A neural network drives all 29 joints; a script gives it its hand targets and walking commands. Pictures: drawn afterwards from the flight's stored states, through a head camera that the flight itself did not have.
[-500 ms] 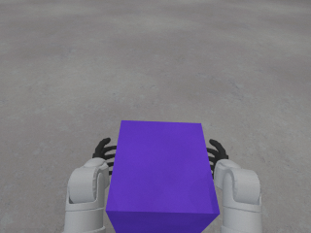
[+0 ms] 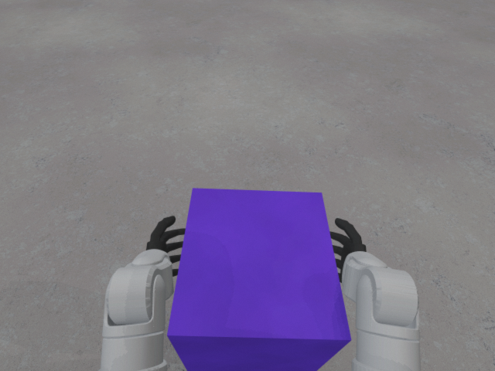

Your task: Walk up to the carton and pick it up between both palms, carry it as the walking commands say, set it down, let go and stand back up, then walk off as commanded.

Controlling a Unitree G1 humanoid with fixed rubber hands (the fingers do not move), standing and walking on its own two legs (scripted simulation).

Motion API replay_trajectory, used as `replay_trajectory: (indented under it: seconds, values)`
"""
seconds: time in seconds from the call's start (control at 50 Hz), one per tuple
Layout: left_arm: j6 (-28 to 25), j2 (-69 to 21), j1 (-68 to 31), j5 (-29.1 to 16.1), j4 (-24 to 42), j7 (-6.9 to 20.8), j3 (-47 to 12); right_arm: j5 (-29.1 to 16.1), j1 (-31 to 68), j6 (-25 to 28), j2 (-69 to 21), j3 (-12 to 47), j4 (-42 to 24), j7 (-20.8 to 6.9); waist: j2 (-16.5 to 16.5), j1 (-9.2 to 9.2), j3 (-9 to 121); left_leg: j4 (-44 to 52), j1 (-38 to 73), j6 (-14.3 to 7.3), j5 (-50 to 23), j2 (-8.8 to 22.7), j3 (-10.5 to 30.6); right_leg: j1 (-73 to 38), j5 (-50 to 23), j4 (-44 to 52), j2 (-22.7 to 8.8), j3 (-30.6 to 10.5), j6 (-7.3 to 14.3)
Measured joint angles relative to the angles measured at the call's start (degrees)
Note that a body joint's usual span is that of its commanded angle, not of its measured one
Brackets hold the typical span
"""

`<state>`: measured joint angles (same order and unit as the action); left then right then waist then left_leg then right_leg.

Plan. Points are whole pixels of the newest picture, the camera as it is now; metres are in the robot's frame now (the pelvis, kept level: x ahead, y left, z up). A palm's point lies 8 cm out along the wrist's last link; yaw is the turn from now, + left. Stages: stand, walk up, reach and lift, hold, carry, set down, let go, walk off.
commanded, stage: carry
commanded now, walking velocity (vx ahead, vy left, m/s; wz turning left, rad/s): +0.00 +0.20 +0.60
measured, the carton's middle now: (253, 289) +0.27 +0.01 +0.01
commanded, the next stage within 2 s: none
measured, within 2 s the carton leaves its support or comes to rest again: neither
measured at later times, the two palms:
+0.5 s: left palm out of the picture +0.13 +0.38 +0.08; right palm (185, 293) +0.23 +0.10 +0.08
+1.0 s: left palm out of the picture -0.09 +0.60 +0.07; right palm out of the picture +0.08 +0.36 +0.07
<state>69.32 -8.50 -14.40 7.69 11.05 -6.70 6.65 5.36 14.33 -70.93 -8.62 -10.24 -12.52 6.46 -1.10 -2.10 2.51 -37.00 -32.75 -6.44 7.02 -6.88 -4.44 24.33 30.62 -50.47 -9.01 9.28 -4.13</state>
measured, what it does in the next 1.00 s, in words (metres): steps to the left, turning left: right foot, then left foot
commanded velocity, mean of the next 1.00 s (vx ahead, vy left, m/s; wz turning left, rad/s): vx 0.00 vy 0.17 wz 0.50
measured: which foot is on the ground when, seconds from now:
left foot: down 0.00-0.04, up 0.06-0.18, down 0.20-0.40, up 0.42-0.52, down 0.54-0.72, up 0.74-0.82, down 0.84-0.98, up 1.00-1.00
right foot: up 0.00-0.00, down 0.02-0.20, up 0.22-0.38, down 0.40-0.54, up 0.56-0.72, down 0.74-0.84, up 0.86-0.98, down 1.00-1.00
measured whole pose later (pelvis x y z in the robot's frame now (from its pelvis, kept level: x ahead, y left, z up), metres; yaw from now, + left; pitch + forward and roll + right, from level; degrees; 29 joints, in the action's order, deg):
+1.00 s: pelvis -0.23 +0.32 +0.01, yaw +35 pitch +3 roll -2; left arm 70.3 -8.1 -12.3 6.9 15.4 -8.0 4.8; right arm 5.1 12.9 -70.7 -8.4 -9.3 -15.1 5.6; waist -0.8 -1.2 -1.0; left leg -41.5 -31.7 17.7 12.1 -9.4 -4.6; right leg 19.9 35.2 -42.2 -12.4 12.6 -3.8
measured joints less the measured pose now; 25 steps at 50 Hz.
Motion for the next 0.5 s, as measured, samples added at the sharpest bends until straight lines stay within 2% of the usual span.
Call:
replay_trajectory:
  seconds: [0.02,0.04,0.06,0.08,0.12,0.14,0.18,0.2,0.22,0.26,0.28,0.32,0.36,0.38,0.4,0.42,0.44,0.48,0.5]
  values:
    - [-0.10,-0.04,0.05,-0.02,0.01,0.00,-0.01,0.00,0.05,0.01,0.04,-0.01,-0.03,-0.01,-0.43,0.13,-0.01,1.83,0.01,0.52,-1.49,-0.93,0.27,-1.64,-2.29,5.72,0.75,0.85,1.06]
    - [-0.21,-0.04,0.26,-0.09,-0.03,0.00,-0.08,-0.02,-0.07,0.01,0.09,0.00,-0.01,-0.03,-2.00,0.69,-0.12,2.80,-0.10,2.66,-1.87,-1.13,1.21,-2.22,-6.69,8.25,0.91,1.83,1.80]
    - [0.06,-0.05,0.24,-0.09,-0.04,-0.07,-0.14,-0.06,-0.49,0.03,0.17,0.19,-0.03,-0.04,-2.36,0.88,-0.19,1.46,-0.50,5.82,1.36,-1.13,1.16,-2.57,-9.03,9.26,0.30,2.48,1.79]
    - [0.29,-0.04,0.15,-0.10,-0.02,-0.12,-0.14,-0.06,-0.75,0.02,0.21,0.34,-0.13,-0.04,-1.60,0.91,-0.19,-3.20,-1.62,7.25,5.99,-1.05,0.65,-2.59,-10.03,9.49,-0.92,2.73,1.43]
    - [0.29,-0.06,0.10,-0.27,0.56,-0.12,-0.18,-0.06,-0.57,-0.18,0.21,0.35,-0.91,-0.01,-0.28,1.31,-0.15,-10.92,-3.32,7.55,9.94,0.52,0.56,-2.57,-10.78,9.81,-3.26,3.49,0.17]
    - [0.22,-0.09,0.00,-0.32,0.97,-0.12,-0.18,-0.06,-0.39,-0.26,0.20,0.34,-1.40,0.02,-0.08,1.72,-0.06,-11.39,-3.18,7.55,10.47,2.01,0.74,-2.57,-11.00,9.89,-4.22,4.08,-0.58]
    - [0.16,-0.17,-0.33,-0.32,1.76,-0.13,-0.18,-0.06,-0.06,-0.31,0.22,0.34,-2.32,0.02,-0.06,2.82,0.12,-5.98,-0.54,7.55,10.51,4.85,1.50,-2.55,-10.83,8.96,-6.25,5.39,-2.24]
    - [0.11,-0.18,-0.51,-0.32,2.06,-0.13,-0.18,-0.06,0.12,-0.30,0.24,0.34,-2.68,0.01,0.02,3.56,0.04,-3.16,0.60,7.07,6.86,5.10,1.05,-2.53,-10.21,7.50,-7.72,5.85,-3.12]
    - [-0.11,-0.14,-0.59,-0.33,2.11,-0.12,-0.17,-0.06,0.27,-0.13,0.23,0.35,-2.69,0.01,0.30,3.65,-0.28,-3.52,0.38,4.97,4.35,4.05,0.43,-1.98,-8.28,5.27,-8.74,4.84,-3.54]
    - [-0.16,-0.07,-0.46,-0.33,2.12,-0.13,-0.17,-0.07,-0.01,0.18,0.03,0.36,-2.54,0.00,0.27,2.67,-0.98,-4.80,-0.11,0.78,4.01,2.83,-0.20,0.85,0.20,-3.33,-7.35,0.48,-3.56]
    - [-0.07,-0.09,-0.20,-0.32,2.13,-0.15,-0.17,-0.07,-0.15,0.17,0.02,0.37,-2.32,-0.08,0.27,2.17,-1.24,-4.70,-0.11,-0.37,4.01,2.41,-0.23,2.10,2.01,-7.43,-5.93,-1.32,-3.27]
    - [0.15,0.02,0.34,-0.37,2.16,-0.15,-0.17,-0.06,-0.14,-0.10,0.00,0.49,-1.86,-0.10,0.34,1.35,-1.35,-3.43,-0.12,-0.96,3.20,1.47,-0.20,3.21,1.64,-10.92,-3.59,-2.43,-2.33]
    - [0.11,0.08,0.56,-0.51,2.20,-0.15,-0.17,-0.06,-0.09,-0.20,0.00,0.54,-1.81,-0.09,0.39,0.69,-1.20,-0.27,-0.10,-0.52,0.82,-0.03,-0.25,2.35,0.49,-6.76,-1.89,-1.23,-1.14]
    - [0.07,0.10,0.55,-0.52,2.24,-0.16,-0.17,-0.05,-0.03,-0.20,-0.02,0.54,-1.82,-0.09,0.37,0.60,-1.15,1.81,-0.09,1.19,-0.74,-1.04,-0.13,0.63,0.68,-0.88,-1.17,0.19,-0.37]
    - [0.03,0.10,0.51,-0.52,2.25,-0.17,-0.17,-0.05,0.04,-0.20,0.00,0.53,-1.82,-0.09,0.20,0.69,-1.16,3.64,-0.19,5.10,-2.19,-2.14,0.18,-1.93,0.09,7.06,-0.70,1.98,0.73]
    - [-0.06,0.06,0.50,-0.53,2.20,-0.20,-0.21,-0.07,0.07,-0.17,0.10,0.53,-1.79,-0.10,-1.08,1.05,-1.51,3.11,-0.54,10.08,-0.75,-2.39,0.75,-2.98,-6.58,11.04,-0.78,2.96,1.31]
    - [0.17,0.02,0.42,-0.53,2.18,-0.30,-0.22,-0.11,-0.24,-0.13,0.14,0.57,-1.77,-0.15,-1.19,1.00,-1.68,-1.67,-1.28,12.65,4.91,-2.35,0.73,-3.06,-10.18,11.49,-1.74,3.31,0.88]
    - [0.51,0.00,0.42,-0.53,2.48,-0.40,-0.25,-0.18,-0.50,-0.14,0.17,0.73,-1.96,-0.16,-0.27,1.04,-1.50,-10.67,-2.24,12.75,11.36,-0.77,0.89,-3.07,-11.89,11.30,-4.02,3.77,-0.91]
    - [0.51,-0.03,0.36,-0.56,2.86,-0.41,-0.34,-0.18,-0.46,-0.15,0.18,0.73,-2.46,-0.15,-0.07,1.39,-1.26,-11.14,-1.87,12.14,12.19,0.89,1.20,-3.06,-12.03,11.28,-5.02,4.33,-1.88]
